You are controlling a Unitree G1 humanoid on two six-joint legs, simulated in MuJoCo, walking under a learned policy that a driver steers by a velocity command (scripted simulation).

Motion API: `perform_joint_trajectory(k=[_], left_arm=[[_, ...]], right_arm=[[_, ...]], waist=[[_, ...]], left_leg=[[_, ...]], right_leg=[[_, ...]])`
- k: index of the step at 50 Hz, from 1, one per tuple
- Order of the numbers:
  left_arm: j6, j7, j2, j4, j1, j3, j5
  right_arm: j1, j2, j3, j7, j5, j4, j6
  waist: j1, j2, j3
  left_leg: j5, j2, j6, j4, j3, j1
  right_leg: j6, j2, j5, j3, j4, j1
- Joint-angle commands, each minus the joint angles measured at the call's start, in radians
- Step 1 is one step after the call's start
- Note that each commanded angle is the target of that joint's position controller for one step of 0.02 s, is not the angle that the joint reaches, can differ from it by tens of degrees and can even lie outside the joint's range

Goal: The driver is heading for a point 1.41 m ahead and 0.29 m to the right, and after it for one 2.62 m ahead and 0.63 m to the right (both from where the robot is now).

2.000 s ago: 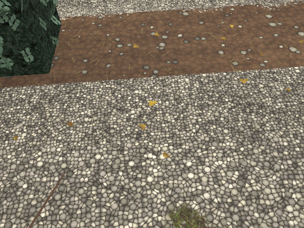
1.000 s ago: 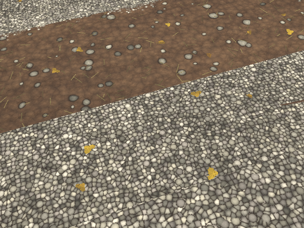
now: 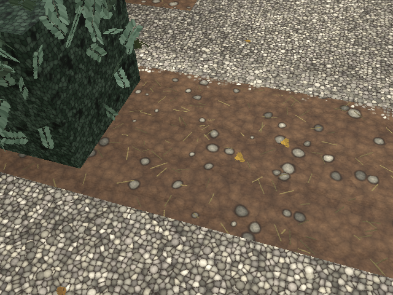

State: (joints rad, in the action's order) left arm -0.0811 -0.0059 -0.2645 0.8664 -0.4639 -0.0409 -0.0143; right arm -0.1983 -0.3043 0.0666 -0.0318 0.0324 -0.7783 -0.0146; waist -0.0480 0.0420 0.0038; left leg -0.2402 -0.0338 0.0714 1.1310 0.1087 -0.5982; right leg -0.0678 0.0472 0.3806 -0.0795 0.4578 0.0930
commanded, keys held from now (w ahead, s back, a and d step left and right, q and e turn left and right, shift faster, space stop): w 0.42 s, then w+e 0.58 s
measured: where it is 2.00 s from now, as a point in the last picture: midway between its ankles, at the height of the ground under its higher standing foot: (262, 194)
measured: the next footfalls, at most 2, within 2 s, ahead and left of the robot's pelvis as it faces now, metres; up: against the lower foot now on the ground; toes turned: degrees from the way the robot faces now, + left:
left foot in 0.34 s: +0.34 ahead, +0.12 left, -0.18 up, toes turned +4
right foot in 0.76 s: +0.60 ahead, -0.06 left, -0.18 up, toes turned -9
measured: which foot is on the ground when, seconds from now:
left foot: up 0.00-0.32, down 0.34-0.78, up 0.80-1.00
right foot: down 0.00-0.34, up 0.36-0.74, down 0.76-1.00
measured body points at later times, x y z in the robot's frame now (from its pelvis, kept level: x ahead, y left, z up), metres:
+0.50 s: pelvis +0.30 +0.05 -0.18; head +0.35 +0.06 +0.27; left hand +0.31 +0.30 -0.33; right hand +0.35 -0.20 -0.32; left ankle +0.30 +0.12 -0.91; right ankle +0.26 -0.10 -0.79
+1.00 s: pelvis +0.57 -0.01 -0.17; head +0.59 -0.04 +0.28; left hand +0.65 +0.25 -0.30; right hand +0.64 -0.29 -0.30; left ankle +0.67 +0.16 -0.84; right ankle +0.56 -0.05 -0.91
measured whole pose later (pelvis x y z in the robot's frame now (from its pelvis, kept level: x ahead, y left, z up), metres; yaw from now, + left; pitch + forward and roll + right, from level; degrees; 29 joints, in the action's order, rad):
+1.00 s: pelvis +0.57 -0.01 -0.17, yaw -14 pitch +0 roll +1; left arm -0.04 -0.01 -0.25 0.95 -0.32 -0.07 0.00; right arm -0.14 -0.25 0.04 0.00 0.04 -0.84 0.03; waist -0.02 0.03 -0.06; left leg -0.25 0.10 -0.03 1.00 0.04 -0.59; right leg -0.14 0.14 0.18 0.05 0.36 0.17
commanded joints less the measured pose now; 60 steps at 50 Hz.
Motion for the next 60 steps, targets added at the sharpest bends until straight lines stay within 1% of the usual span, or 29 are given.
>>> perform_joint_trajectory(k=[1,4,5,7,9,13,15,16,17,18,19,20,21,22,23,25,29,34,36,37,38,39,40,41,43,45,48,52,60], left_arm=[[-0.015,0.007,-0.128,-0.008,-0.091,-0.026,-0.011],[-0.057,0.010,-0.092,0.038,-0.176,-0.013,-0.007],[-0.065,0.012,-0.102,0.040,-0.132,-0.016,-0.008],[-0.071,0.008,-0.082,0.035,-0.060,-0.001,0.002],[-0.063,0.010,-0.095,0.043,-0.015,0.003,0.000],[-0.004,0.032,-0.065,0.117,-0.166,0.022,-0.051],[0.027,0.051,-0.079,0.153,-0.192,0.021,-0.056],[0.045,0.061,-0.087,0.163,-0.181,0.015,-0.041],[0.047,0.053,-0.110,0.150,-0.134,-0.003,-0.013],[0.042,0.044,-0.050,0.136,-0.197,-0.002,0.002],[0.027,0.055,-0.046,0.111,-0.247,0.006,0.055],[0.024,0.061,-0.071,0.108,-0.178,0.006,0.039],[0.020,0.051,-0.092,0.071,-0.058,0.001,0.012],[0.023,0.036,-0.095,0.065,0.050,-0.006,-0.031],[0.039,0.017,-0.066,0.040,0.066,-0.007,-0.039],[0.058,-0.004,-0.021,0.055,0.106,0.002,-0.035],[0.028,-0.032,0.025,0.025,0.218,0.019,-0.006],[0.040,-0.036,-0.006,-0.044,0.401,0.006,-0.012],[0.037,-0.035,-0.021,-0.030,0.338,-0.006,-0.020],[0.035,-0.032,-0.031,0.006,0.223,-0.016,-0.021],[0.032,-0.023,-0.089,0.046,0.079,-0.041,-0.032],[0.035,-0.011,-0.219,0.038,0.009,-0.076,-0.034],[0.054,-0.015,-0.219,0.037,0.011,-0.075,0.006],[0.062,-0.009,-0.196,0.034,0.085,-0.070,0.012],[0.058,-0.003,-0.126,0.023,0.187,-0.054,0.004],[0.039,0.002,-0.104,0.019,0.214,-0.047,0.009],[0.023,0.003,-0.137,0.024,0.168,-0.058,0.019],[0.031,0.009,-0.145,0.037,0.067,-0.063,0.020],[0.033,0.017,-0.139,0.040,-0.049,-0.061,-0.002]], right_arm=[[0.038,-0.062,0.016,-0.007,0.007,0.038,0.000],[0.289,-0.040,0.008,-0.003,0.010,0.111,0.038],[0.336,-0.028,-0.002,-0.012,0.007,0.126,0.043],[0.299,0.025,-0.018,-0.039,0.000,0.102,0.051],[0.224,0.002,-0.016,-0.044,-0.015,0.048,0.045],[0.285,0.006,-0.028,-0.010,0.008,0.033,0.051],[0.106,0.008,-0.026,0.010,0.023,-0.037,0.064],[-0.062,-0.005,-0.017,0.023,0.034,-0.103,0.067],[-0.216,-0.063,0.008,0.029,0.041,-0.151,0.062],[-0.303,-0.155,0.022,0.018,0.027,-0.184,0.068],[-0.375,-0.141,0.024,0.008,-0.002,-0.171,0.078],[-0.381,-0.109,0.028,0.005,-0.012,-0.168,0.069],[-0.259,-0.094,0.022,0.018,-0.011,-0.139,0.078],[-0.155,-0.061,0.013,0.034,-0.013,-0.132,0.083],[-0.105,-0.073,0.007,0.049,-0.021,-0.126,0.101],[-0.125,-0.024,-0.007,0.044,-0.006,-0.158,0.123],[-0.096,0.002,-0.015,0.027,-0.022,-0.158,0.140],[-0.208,-0.033,-0.013,0.039,-0.016,-0.199,0.110],[-0.214,-0.069,-0.007,0.046,-0.004,-0.198,0.097],[-0.206,-0.088,-0.004,0.049,-0.001,-0.193,0.087],[-0.203,-0.089,-0.005,0.051,-0.002,-0.173,0.082],[-0.260,-0.005,-0.023,0.036,-0.014,-0.121,0.087],[-0.187,-0.056,-0.010,0.030,-0.006,-0.088,0.093],[-0.101,-0.068,-0.007,0.029,-0.002,-0.063,0.097],[-0.078,-0.044,-0.010,0.032,-0.008,-0.063,0.100],[-0.111,-0.021,-0.017,0.035,0.013,-0.074,0.065],[-0.052,-0.016,-0.014,0.027,0.012,-0.047,0.044],[0.126,-0.025,-0.011,0.026,0.005,0.014,0.042],[0.329,-0.029,-0.029,0.006,-0.004,0.102,0.062]], waist=[[-0.002,-0.133,-0.057],[-0.066,-0.150,-0.136],[-0.041,-0.121,-0.166],[-0.008,-0.105,-0.109],[0.022,-0.111,-0.088],[-0.063,-0.045,-0.146],[-0.006,-0.035,-0.085],[0.071,-0.017,-0.045],[0.156,0.059,0.043],[0.105,0.195,0.123],[0.125,0.221,0.288],[0.156,0.100,0.286],[0.125,0.057,0.189],[0.090,0.000,0.118],[0.017,0.053,0.025],[-0.009,0.014,-0.084],[-0.010,0.071,-0.054],[0.041,-0.013,-0.088],[0.012,0.007,-0.033],[-0.039,0.008,0.020],[-0.096,-0.033,0.091],[-0.072,-0.253,0.208],[-0.078,-0.232,0.252],[-0.049,-0.141,0.083],[0.030,-0.056,-0.072],[0.076,-0.081,-0.054],[0.074,-0.075,-0.019],[0.012,-0.082,-0.046],[-0.057,-0.120,-0.070]], left_leg=[[0.152,0.007,0.005,-0.004,-0.024,-0.237],[0.275,0.010,0.006,-0.240,-0.042,-0.356],[0.435,0.009,-0.001,-0.392,-0.089,-0.241],[0.789,0.026,0.031,-0.488,-0.133,0.091],[0.869,0.048,0.046,-0.518,-0.122,0.208],[0.721,0.078,0.014,-0.738,-0.150,0.121],[0.720,0.084,0.023,-0.882,-0.146,0.266],[0.758,0.101,0.028,-0.990,-0.139,0.422],[0.815,0.161,0.051,-0.969,-0.106,0.711],[1.367,0.279,0.068,-0.540,-0.072,1.048],[1.463,0.457,0.166,-0.343,0.130,1.363],[1.153,0.452,0.181,-0.464,0.158,1.287],[0.627,0.420,0.221,-0.621,0.185,1.088],[0.318,0.377,0.200,-0.771,0.220,0.826],[0.436,0.438,0.244,-0.844,0.232,0.549],[0.535,0.350,0.221,-0.888,0.114,0.281],[0.556,0.222,0.113,-0.925,-0.114,0.250],[0.652,0.274,0.083,-0.872,-0.170,0.558],[0.867,0.265,0.067,-0.695,-0.223,0.629],[0.882,0.252,0.056,-0.528,-0.252,0.614],[0.728,0.232,0.026,-0.288,-0.281,0.482],[0.104,0.091,-0.028,0.125,-0.314,0.163],[-0.302,-0.033,-0.038,0.269,-0.135,-0.079],[-0.228,0.046,-0.032,0.259,-0.075,-0.186],[-0.118,0.116,-0.042,0.071,-0.076,-0.087],[-0.087,0.131,-0.070,-0.018,-0.080,0.047],[-0.003,0.124,-0.106,-0.098,-0.100,0.038],[0.127,0.127,-0.142,-0.235,-0.093,-0.084],[0.168,0.059,-0.111,-0.471,-0.096,-0.103]], right_leg=[[-0.096,-0.238,-0.758,0.188,-0.112,-0.146],[-0.089,-0.205,-0.498,0.185,-0.146,-0.191],[-0.086,-0.172,-0.343,0.143,-0.168,-0.050],[-0.073,-0.165,-0.191,0.111,-0.158,0.157],[-0.062,-0.164,-0.169,0.090,-0.076,0.177],[-0.069,-0.146,-0.198,0.106,0.212,-0.078],[-0.085,-0.122,-0.373,0.110,0.499,-0.141],[-0.082,-0.101,-0.430,0.098,0.743,-0.105],[-0.062,-0.034,-0.171,0.054,1.077,0.100],[-0.036,0.044,0.525,0.054,1.422,0.495],[-0.043,0.007,0.462,0.183,1.423,0.812],[-0.049,-0.054,0.370,0.154,1.392,0.903],[-0.030,-0.083,0.165,0.139,1.202,0.941],[-0.012,-0.103,0.044,0.118,1.141,0.833],[0.037,-0.134,-0.025,0.154,0.914,0.690],[0.077,-0.153,-0.103,0.160,0.718,0.495],[0.016,-0.129,-0.388,0.081,0.351,0.295],[-0.063,-0.073,-0.297,0.015,0.220,0.394],[-0.097,-0.006,-0.185,-0.030,0.178,0.295],[-0.115,0.031,-0.165,-0.043,0.122,0.174],[-0.158,-0.016,-0.152,0.069,0.066,-0.027],[-0.302,-0.310,-0.153,0.531,0.008,-0.293],[-0.367,-0.396,-0.091,0.884,-0.169,-0.386],[-0.330,-0.373,-0.031,0.733,-0.179,-0.275],[-0.237,-0.278,-0.213,0.528,-0.214,-0.008],[-0.201,-0.206,-0.378,0.418,-0.229,0.108],[-0.199,-0.168,-0.487,0.370,-0.246,0.100],[-0.167,-0.160,-0.438,0.405,-0.263,0.018],[-0.162,-0.164,-0.604,0.463,-0.165,-0.133]])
